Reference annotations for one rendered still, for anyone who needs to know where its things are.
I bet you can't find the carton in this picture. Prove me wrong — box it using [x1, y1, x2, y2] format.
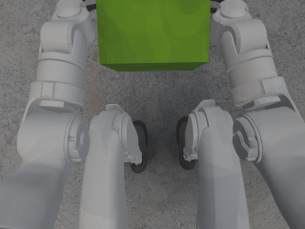
[95, 0, 211, 72]

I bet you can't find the robot left forearm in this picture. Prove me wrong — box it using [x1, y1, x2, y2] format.
[16, 0, 96, 156]

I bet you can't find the right robot shin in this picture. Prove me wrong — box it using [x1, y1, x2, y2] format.
[183, 99, 234, 160]

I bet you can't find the robot right hand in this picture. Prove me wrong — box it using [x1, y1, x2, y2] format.
[210, 0, 224, 13]

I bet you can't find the robot right forearm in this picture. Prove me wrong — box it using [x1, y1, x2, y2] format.
[209, 0, 305, 126]

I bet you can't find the left robot upper arm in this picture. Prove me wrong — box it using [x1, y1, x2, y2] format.
[0, 113, 91, 229]

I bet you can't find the left robot thigh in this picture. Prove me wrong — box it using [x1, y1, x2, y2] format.
[78, 111, 134, 229]

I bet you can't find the robot left hand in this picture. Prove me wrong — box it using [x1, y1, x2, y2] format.
[82, 0, 96, 12]

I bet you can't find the right robot upper arm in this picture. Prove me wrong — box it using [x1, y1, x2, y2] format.
[232, 106, 305, 229]

